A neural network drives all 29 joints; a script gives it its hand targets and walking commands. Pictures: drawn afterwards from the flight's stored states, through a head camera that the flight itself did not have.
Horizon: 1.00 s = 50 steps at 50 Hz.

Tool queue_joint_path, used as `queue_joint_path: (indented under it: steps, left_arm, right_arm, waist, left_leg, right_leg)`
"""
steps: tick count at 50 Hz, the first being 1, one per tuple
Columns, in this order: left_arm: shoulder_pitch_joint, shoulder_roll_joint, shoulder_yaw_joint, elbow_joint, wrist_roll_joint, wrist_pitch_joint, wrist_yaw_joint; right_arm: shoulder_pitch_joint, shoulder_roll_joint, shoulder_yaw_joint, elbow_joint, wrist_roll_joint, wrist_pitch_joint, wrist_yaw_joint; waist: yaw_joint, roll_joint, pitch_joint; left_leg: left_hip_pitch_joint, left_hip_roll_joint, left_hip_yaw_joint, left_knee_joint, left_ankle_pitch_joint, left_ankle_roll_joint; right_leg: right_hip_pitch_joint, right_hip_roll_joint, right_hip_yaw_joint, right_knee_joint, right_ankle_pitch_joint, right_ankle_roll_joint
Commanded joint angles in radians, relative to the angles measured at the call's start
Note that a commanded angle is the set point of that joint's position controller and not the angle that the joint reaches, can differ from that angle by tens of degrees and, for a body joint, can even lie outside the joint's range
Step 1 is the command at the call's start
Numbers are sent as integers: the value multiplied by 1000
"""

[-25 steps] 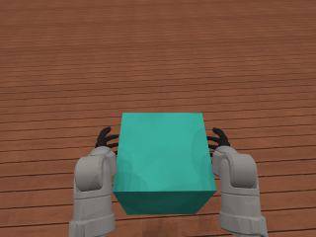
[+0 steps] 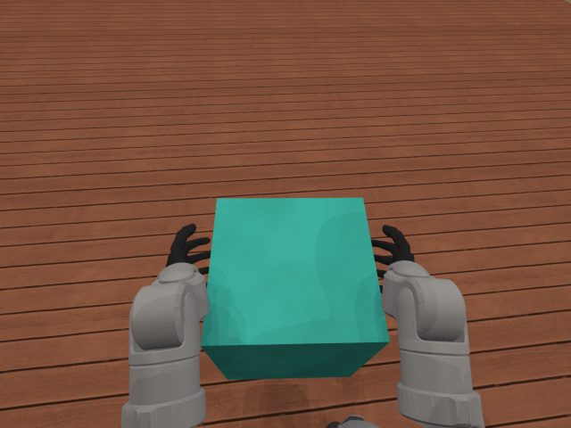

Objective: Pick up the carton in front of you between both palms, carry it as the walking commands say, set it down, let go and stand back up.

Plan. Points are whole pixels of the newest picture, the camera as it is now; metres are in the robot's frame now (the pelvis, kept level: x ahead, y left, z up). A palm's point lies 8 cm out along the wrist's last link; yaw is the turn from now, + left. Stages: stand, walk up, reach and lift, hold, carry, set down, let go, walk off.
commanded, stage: carry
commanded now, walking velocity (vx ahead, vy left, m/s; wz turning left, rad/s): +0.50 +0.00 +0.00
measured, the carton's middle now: (289, 296) +0.32 +0.00 -0.02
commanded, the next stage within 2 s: none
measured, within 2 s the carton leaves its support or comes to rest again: neither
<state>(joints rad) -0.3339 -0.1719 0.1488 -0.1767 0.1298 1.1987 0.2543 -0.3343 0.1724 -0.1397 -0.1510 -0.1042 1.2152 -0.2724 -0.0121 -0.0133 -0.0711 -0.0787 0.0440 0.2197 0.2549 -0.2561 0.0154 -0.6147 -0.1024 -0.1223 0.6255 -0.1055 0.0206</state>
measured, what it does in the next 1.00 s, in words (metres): walks ahead: right foot, then left foot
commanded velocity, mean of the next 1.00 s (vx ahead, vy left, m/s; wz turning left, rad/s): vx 0.33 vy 0.00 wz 0.00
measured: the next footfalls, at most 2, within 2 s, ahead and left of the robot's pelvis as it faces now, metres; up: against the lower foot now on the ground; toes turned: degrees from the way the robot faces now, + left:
right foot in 0.12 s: +0.27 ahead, -0.12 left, +0.00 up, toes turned -9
left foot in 0.58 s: +0.58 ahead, +0.11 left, +0.00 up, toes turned +12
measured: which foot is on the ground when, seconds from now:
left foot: down 0.00-0.14, up 0.16-0.56, down 0.58-0.98, up 1.00-1.00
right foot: up 0.00-0.10, down 0.12-0.60, up 0.62-0.96, down 0.98-1.00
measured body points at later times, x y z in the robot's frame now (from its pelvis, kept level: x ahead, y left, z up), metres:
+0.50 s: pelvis +0.34 -0.02 +0.00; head +0.35 -0.02 +0.45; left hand +0.65 +0.14 +0.09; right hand +0.65 -0.15 +0.08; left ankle +0.48 +0.12 -0.72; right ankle +0.23 -0.12 -0.75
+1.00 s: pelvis +0.66 +0.00 -0.02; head +0.67 +0.01 +0.43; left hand +0.97 +0.16 +0.08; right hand +0.97 -0.13 +0.07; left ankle +0.54 +0.10 -0.75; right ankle +0.77 -0.08 -0.75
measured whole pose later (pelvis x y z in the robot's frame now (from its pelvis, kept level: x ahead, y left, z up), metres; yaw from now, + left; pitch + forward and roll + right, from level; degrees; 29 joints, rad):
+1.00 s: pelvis +0.66 +0.00 -0.02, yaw +1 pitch +3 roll +0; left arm -0.36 -0.18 0.14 -0.23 0.12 1.19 0.27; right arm -0.36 0.18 -0.15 -0.20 -0.14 1.21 -0.24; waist 0.01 0.00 -0.03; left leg -0.10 0.07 0.20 0.49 -0.41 -0.02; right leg -0.42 -0.03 -0.21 0.38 0.04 -0.02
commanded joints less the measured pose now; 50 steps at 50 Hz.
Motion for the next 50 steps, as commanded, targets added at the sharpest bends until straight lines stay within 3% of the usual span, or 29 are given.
queue_joint_path:
  steps: [1,3,5,6,7,8,9,11,13,17,20,25,27,28,29,30,31,32,33,34,35,36,38,40,44,46,48,49,50]
  left_arm:
    - [-477,-1039,-694,-16,-449,21,-401]
    - [-469,-1022,-688,3,-450,34,-411]
    - [-459,-1015,-678,42,-449,42,-422]
    - [-445,-1009,-669,62,-445,44,-427]
    - [-453,-991,-654,96,-427,37,-430]
    - [-442,-1012,-647,120,-423,33,-431]
    - [-458,-1021,-641,98,-433,32,-434]
    - [-501,-1068,-639,67,-447,22,-440]
    - [-555,-1093,-646,23,-465,12,-442]
    - [-545,-1062,-646,-26,-481,14,-443]
    - [-493,-1030,-647,-21,-466,28,-436]
    - [-422,-1018,-647,54,-424,40,-434]
    - [-425,-1025,-651,80,-420,38,-436]
    - [-434,-1027,-655,87,-420,36,-438]
    - [-444,-1022,-657,94,-421,34,-440]
    - [-483,-1032,-664,86,-434,40,-442]
    - [-518,-1033,-674,70,-441,40,-444]
    - [-545,-1051,-681,68,-450,32,-444]
    - [-564,-1065,-681,56,-458,21,-445]
    - [-572,-1079,-681,42,-464,11,-444]
    - [-573,-1094,-680,31,-469,2,-441]
    - [-569,-1106,-679,21,-472,-4,-436]
    - [-532,-1112,-680,11,-465,-15,-423]
    - [-494,-1106,-687,-1,-454,-22,-409]
    - [-485,-1070,-706,-66,-454,-12,-393]
    - [-468,-1043,-708,-68,-457,5,-396]
    - [-447,-1026,-705,-47,-453,22,-408]
    - [-447,-1014,-697,-30,-449,31,-416]
    - [-449,-999,-685,-8,-442,39,-423]
  right_arm:
    - [-508,1001,647,-65,427,-1,441]
    - [-494,990,653,-48,417,8,439]
    - [-497,979,661,-34,414,16,439]
    - [-516,967,663,-29,417,19,441]
    - [-565,982,678,-47,432,31,444]
    - [-589,977,684,-46,431,34,448]
    - [-601,1003,683,-32,437,28,449]
    - [-633,1032,682,-55,448,11,449]
    - [-655,1051,691,-84,455,-2,440]
    - [-626,1059,690,-118,439,-12,414]
    - [-577,1035,693,-120,425,0,403]
    - [-524,1022,693,-47,422,22,429]
    - [-524,1022,684,-14,428,23,443]
    - [-513,1023,676,9,428,21,449]
    - [-508,1021,668,28,427,18,454]
    - [-509,1010,653,56,408,10,457]
    - [-508,1030,652,83,407,-2,458]
    - [-523,1045,645,55,423,-8,460]
    - [-537,1065,638,35,430,-15,461]
    - [-564,1081,637,8,438,-24,462]
    - [-591,1093,638,-17,445,-31,461]
    - [-606,1096,639,-37,451,-37,459]
    - [-595,1091,638,-62,457,-43,458]
    - [-563,1076,637,-74,452,-42,459]
    - [-505,1030,635,-107,433,-31,450]
    - [-476,1009,637,-103,414,-20,441]
    - [-468,992,647,-89,403,-8,436]
    - [-465,981,653,-78,401,-3,435]
    - [-486,970,661,-76,407,5,436]
  waist:
    - [-12,166,-252]
    - [-11,173,-238]
    - [10,128,-292]
    - [33,63,-356]
    - [47,-190,-453]
    - [45,-305,-419]
    - [38,-228,-397]
    - [30,-58,-368]
    - [27,-76,-363]
    - [26,-127,-334]
    - [27,-119,-287]
    - [32,-144,-217]
    - [24,-137,-217]
    - [10,-103,-255]
    - [-8,-53,-314]
    - [-21,170,-402]
    - [-22,360,-412]
    - [-16,275,-385]
    - [-17,192,-393]
    - [-12,94,-376]
    - [-7,76,-360]
    - [-4,92,-361]
    - [-1,131,-368]
    - [1,148,-369]
    - [-6,188,-341]
    - [-11,183,-339]
    - [7,127,-322]
    - [7,101,-336]
    - [13,-39,-391]
  left_leg:
    - [232,202,-80,-24,444,80]
    - [242,197,-58,39,526,56]
    - [130,146,26,276,607,13]
    - [-25,125,25,461,413,-11]
    - [-326,28,-6,764,161,-60]
    - [-576,-56,-85,918,-228,-58]
    - [-650,-4,-168,1014,-243,-27]
    - [-629,73,-216,943,-143,0]
    - [-548,87,-196,809,-58,-7]
    - [-553,77,-132,596,30,-36]
    - [-542,59,-83,413,131,-40]
    - [-457,19,-24,230,250,-9]
    - [-320,-12,22,173,236,4]
    - [-153,-55,69,143,194,4]
    - [58,-2,1,163,118,10]
    - [284,252,-405,113,21,120]
    - [414,376,-708,-3,107,221]
    - [404,381,-646,13,239,224]
    - [360,352,-556,42,328,209]
    - [289,333,-468,42,364,171]
    - [218,314,-395,17,384,138]
    - [185,294,-320,1,402,115]
    - [168,269,-224,6,518,116]
    - [184,242,-144,25,628,120]
    - [183,192,-33,75,795,80]
    - [183,168,-10,131,741,57]
    - [108,126,24,260,622,4]
    - [8,114,6,315,510,-35]
    - [-135,79,-25,428,215,-65]
  right_leg:
    - [50,37,-56,-116,93,-12]
    - [130,55,-85,-180,98,-31]
    - [422,118,-160,-235,45,-44]
    - [633,23,-43,-221,-34,-54]
    - [891,-240,400,-268,-128,-190]
    - [971,-311,613,-370,-9,-262]
    - [959,-309,524,-346,119,-255]
    - [829,-267,364,-329,237,-191]
    - [735,-228,242,-386,144,-144]
    - [717,-193,123,-447,78,-170]
    - [739,-161,58,-438,178,-156]
    - [769,-137,-19,-382,318,-107]
    - [741,-127,-57,-275,414,-78]
    - [678,-91,-110,-138,441,-53]
    - [537,-65,-114,34,315,-29]
    - [276,13,-97,327,92,20]
    - [3,119,-24,532,-345,27]
    - [-87,77,70,641,-392,-2]
    - [-97,36,106,658,-366,-28]
    - [-78,-6,122,596,-305,-35]
    - [-36,-31,124,510,-252,-34]
    - [6,-29,104,439,-230,-28]
    - [51,2,56,318,-220,-9]
    - [65,28,17,185,-181,5]
    - [152,78,-52,-48,38,11]
    - [233,92,-77,-153,158,13]
    - [420,97,-108,-355,353,14]
    - [572,20,-50,-348,493,8]
    - [757,-149,111,-192,960,-46]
